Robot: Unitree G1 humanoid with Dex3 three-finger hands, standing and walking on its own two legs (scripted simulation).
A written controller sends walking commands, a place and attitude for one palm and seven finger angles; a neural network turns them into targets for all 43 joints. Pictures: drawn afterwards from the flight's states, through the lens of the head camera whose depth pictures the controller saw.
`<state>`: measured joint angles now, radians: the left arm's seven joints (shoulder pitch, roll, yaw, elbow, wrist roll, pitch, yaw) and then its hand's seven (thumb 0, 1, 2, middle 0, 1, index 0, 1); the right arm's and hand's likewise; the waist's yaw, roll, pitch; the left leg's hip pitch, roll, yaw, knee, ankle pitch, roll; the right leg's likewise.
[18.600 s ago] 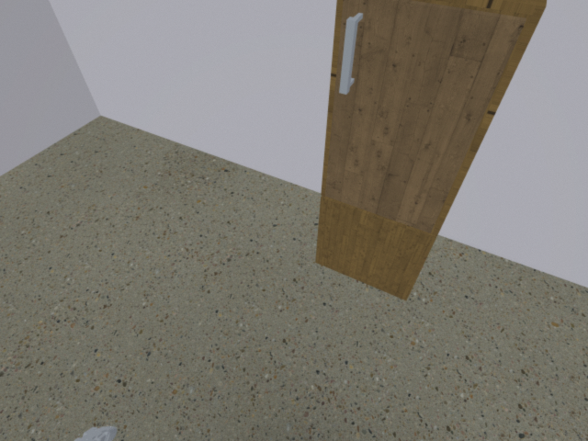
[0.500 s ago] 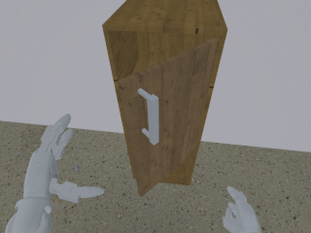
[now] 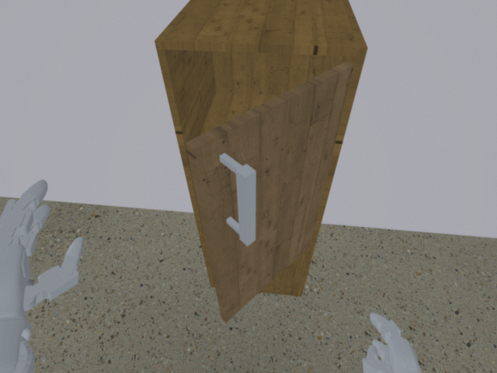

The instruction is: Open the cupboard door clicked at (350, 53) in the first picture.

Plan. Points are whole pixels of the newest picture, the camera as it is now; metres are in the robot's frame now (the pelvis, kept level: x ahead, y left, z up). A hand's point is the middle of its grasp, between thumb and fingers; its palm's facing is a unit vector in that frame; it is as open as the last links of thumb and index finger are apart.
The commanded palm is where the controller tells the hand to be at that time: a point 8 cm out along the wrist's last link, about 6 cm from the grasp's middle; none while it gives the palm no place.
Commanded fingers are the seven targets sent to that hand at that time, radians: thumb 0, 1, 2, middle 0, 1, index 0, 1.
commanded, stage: draw the hand back to the body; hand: left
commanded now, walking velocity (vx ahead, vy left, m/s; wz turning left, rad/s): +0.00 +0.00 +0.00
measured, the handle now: (238, 202) +0.33 +0.06 +0.13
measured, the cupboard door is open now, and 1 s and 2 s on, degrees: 49 49 49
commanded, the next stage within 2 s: step back with the hand held close in 0.40 s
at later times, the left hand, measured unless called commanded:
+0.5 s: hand (69, 267) +0.19 +0.25 +0.14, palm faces +0.46 -0.80 -0.39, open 7.4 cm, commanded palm +0.14 +0.29 +0.17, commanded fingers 0.00 0.90 0.90 -0.20 -0.30 -0.20 -0.30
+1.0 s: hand (31, 305) +0.14 +0.26 +0.15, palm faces +0.34 -0.79 -0.51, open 7.4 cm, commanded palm +0.08 +0.31 +0.17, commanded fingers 0.00 0.90 0.90 -0.20 -0.30 -0.20 -0.30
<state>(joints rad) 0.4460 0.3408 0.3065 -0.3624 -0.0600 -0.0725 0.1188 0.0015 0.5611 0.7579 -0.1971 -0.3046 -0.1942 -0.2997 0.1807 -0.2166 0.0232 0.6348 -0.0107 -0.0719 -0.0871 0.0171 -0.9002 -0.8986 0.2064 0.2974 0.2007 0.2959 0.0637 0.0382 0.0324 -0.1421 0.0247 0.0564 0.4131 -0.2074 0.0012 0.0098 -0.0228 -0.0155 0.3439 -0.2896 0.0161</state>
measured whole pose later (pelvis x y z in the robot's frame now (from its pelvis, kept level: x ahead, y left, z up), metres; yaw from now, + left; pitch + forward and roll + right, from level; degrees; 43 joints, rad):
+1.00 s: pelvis -0.07 +0.01 -0.01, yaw -1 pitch -1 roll -2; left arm 0.57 0.44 0.40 -0.51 -0.06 -0.14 0.13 0.01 0.89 0.90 -0.21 -0.31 -0.21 -0.30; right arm 0.17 -0.23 -0.01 0.53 0.02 0.02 -0.09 0.02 -0.90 -0.90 0.20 0.30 0.20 0.30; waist 0.00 0.04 0.06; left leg -0.34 0.05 0.06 0.50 -0.14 0.02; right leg -0.21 0.00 0.00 0.47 -0.24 0.03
